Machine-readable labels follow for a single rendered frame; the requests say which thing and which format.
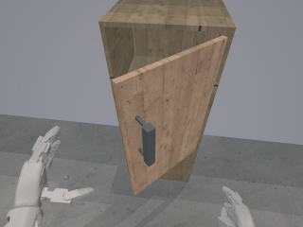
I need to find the handle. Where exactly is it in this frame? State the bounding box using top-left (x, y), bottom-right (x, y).
top-left (135, 115), bottom-right (156, 166)

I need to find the robot left forearm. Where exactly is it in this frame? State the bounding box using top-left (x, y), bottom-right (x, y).
top-left (4, 205), bottom-right (44, 227)

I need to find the robot right hand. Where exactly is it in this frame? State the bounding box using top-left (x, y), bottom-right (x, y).
top-left (218, 186), bottom-right (255, 227)

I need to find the cupboard door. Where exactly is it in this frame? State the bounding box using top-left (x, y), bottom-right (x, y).
top-left (112, 35), bottom-right (228, 195)

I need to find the robot left hand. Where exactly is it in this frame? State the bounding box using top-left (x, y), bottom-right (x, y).
top-left (14, 126), bottom-right (95, 208)

